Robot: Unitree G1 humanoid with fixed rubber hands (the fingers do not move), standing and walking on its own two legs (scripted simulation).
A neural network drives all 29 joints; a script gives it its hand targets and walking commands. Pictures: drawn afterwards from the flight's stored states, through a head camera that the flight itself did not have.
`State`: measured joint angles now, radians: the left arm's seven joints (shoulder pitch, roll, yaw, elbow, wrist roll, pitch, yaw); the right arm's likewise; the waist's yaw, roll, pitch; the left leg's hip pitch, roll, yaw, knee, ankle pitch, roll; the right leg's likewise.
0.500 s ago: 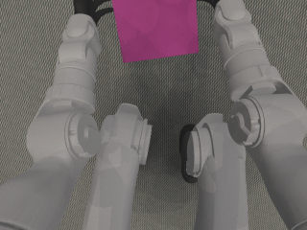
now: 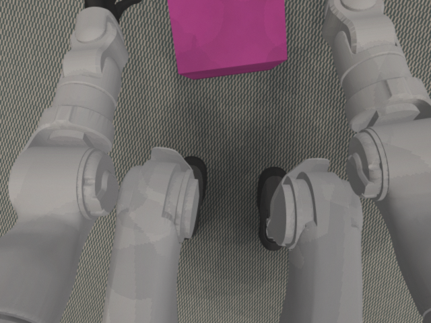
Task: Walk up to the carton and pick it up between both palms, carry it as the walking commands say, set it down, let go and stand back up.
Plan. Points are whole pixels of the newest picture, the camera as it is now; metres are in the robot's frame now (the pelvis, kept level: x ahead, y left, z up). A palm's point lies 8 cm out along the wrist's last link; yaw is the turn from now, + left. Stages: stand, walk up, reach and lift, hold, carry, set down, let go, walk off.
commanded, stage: set down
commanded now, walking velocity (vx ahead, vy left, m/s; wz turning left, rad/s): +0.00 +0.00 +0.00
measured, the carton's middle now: (225, 9) +0.55 +0.03 -0.27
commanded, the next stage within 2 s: let go in 1.32 s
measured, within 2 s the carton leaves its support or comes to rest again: neither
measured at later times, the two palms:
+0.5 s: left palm out of the picture +0.52 +0.21 -0.02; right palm out of the picture +0.57 -0.12 -0.02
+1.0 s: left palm out of the picture +0.51 +0.21 +0.14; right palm out of the picture +0.57 -0.13 +0.13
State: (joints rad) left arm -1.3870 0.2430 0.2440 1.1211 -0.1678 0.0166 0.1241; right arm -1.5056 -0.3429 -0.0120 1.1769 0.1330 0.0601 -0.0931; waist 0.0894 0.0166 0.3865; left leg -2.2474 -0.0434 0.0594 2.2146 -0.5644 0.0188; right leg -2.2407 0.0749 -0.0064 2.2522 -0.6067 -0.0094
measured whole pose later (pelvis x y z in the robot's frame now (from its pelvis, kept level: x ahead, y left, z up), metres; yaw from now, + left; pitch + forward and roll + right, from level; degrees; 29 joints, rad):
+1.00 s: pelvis +0.04 -0.01 +0.24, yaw +0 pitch +45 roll +1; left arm -1.02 0.13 0.35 0.79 -0.03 0.12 0.08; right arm -1.16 -0.23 -0.20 0.93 -0.05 0.16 -0.07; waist 0.10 -0.03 -0.06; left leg -1.72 -0.07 -0.03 1.35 -0.41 0.00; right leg -1.71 0.09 0.04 1.38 -0.44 -0.01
